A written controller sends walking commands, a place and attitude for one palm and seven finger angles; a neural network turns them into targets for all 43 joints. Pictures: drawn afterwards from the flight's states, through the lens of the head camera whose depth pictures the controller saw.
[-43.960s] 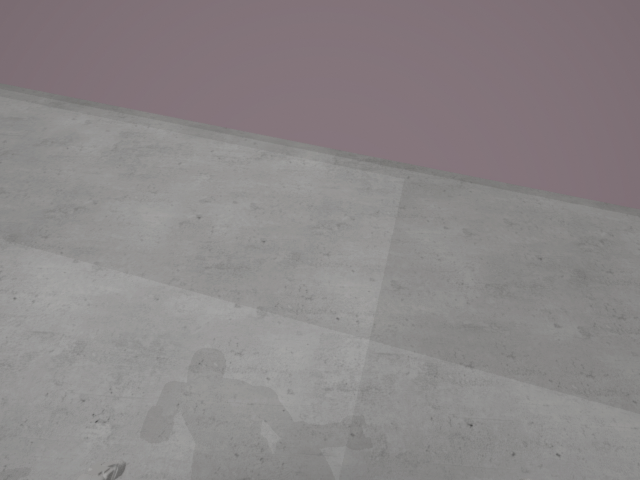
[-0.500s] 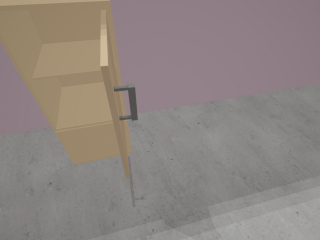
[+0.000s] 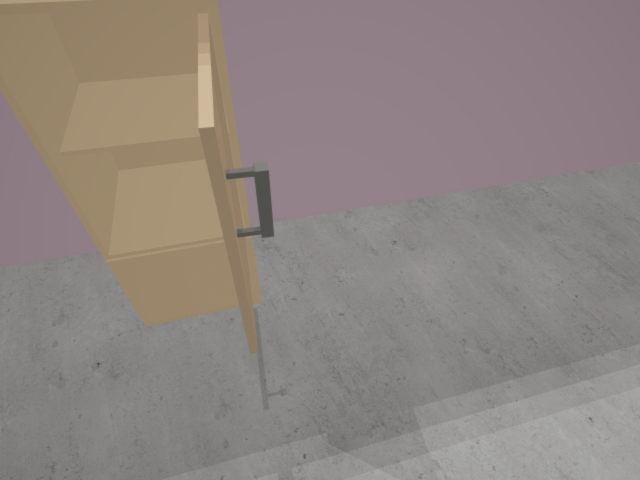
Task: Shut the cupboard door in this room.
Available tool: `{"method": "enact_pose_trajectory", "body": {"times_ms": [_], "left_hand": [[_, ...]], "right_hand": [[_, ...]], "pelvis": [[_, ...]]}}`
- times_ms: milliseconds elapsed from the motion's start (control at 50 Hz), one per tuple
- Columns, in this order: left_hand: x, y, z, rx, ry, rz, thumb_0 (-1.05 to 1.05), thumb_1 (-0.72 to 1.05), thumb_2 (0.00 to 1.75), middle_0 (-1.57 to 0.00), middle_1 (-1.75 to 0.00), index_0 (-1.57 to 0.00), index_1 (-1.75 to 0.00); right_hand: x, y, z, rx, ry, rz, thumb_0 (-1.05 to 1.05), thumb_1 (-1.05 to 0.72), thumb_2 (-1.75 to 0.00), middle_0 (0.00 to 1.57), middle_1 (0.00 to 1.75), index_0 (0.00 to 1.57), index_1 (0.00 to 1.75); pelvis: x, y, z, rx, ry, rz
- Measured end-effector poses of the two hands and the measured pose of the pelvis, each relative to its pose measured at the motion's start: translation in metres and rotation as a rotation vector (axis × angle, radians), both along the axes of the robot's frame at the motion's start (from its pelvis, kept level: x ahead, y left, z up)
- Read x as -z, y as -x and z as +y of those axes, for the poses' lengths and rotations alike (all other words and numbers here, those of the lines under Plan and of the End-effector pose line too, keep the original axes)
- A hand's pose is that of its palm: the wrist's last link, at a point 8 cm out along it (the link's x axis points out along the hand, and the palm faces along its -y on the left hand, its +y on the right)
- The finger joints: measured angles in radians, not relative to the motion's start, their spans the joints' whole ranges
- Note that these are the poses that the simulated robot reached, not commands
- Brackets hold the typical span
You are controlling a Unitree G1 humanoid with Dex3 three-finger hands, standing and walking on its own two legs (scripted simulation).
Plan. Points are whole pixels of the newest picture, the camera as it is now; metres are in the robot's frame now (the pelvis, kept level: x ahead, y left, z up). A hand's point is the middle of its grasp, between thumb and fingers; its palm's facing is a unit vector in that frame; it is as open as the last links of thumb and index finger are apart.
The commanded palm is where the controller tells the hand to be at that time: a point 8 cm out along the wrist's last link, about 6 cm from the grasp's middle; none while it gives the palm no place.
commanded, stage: walk around to get in front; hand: left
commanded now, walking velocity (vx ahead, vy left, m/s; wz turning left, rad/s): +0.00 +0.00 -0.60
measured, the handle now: (251, 204) +0.49 +0.15 +0.05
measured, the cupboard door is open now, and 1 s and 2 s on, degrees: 87 87 87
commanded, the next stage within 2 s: none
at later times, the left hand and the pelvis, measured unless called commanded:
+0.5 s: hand out of the picture +0.07 +0.12 -0.16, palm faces -0.15 -0.95 -0.27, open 7.4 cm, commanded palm none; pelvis -0.01 -0.07 +0.00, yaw -14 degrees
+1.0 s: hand (210, 451) +0.19 +0.18 -0.18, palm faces -0.41 -0.88 -0.25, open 7.4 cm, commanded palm none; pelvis +0.05 +0.00 -0.01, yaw -31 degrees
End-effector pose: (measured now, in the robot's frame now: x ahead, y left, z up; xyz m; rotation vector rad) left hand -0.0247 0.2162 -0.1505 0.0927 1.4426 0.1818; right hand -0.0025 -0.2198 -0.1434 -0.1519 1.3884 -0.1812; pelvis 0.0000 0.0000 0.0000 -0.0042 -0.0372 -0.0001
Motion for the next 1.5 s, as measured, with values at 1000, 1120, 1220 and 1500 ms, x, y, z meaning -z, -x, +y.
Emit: {"method": "enact_pose_trajectory", "body": {"times_ms": [1000,1120,1220,1500], "left_hand": [[0.000,-0.231,0.009,0.526,-0.056,-0.118,0.01,0.91,0.90,-0.20,-0.30,-0.20,-0.30],[-0.009,-0.287,-0.016,0.646,-0.019,-0.180,0.01,0.91,0.90,-0.20,-0.30,-0.20,-0.29],[-0.011,-0.323,-0.062,0.762,0.010,-0.218,0.01,0.91,0.90,-0.20,-0.30,-0.20,-0.29],[-0.027,-0.354,-0.230,1.020,0.090,-0.407,0.01,0.91,0.90,-0.20,-0.30,-0.20,-0.30]], "right_hand": [[-0.028,-0.040,-0.045,0.377,0.135,-0.256,0.00,-0.91,-0.89,0.20,0.30,0.21,0.29],[-0.030,0.013,-0.018,0.522,0.134,-0.157,0.00,-0.91,-0.89,0.20,0.30,0.21,0.30],[-0.024,0.063,0.002,0.661,0.119,-0.076,0.00,-0.91,-0.89,0.20,0.30,0.21,0.29],[0.020,0.148,0.000,0.909,-0.013,0.049,0.01,-0.91,-0.89,0.20,0.30,0.20,0.29]], "pelvis": [[0.006,-0.048,-0.004,0.538,0.004,0.062],[-0.001,-0.059,0.000,0.623,0.025,0.060],[0.001,-0.063,-0.006,0.697,0.017,0.053],[0.019,-0.058,-0.071,0.866,-0.022,0.009]]}}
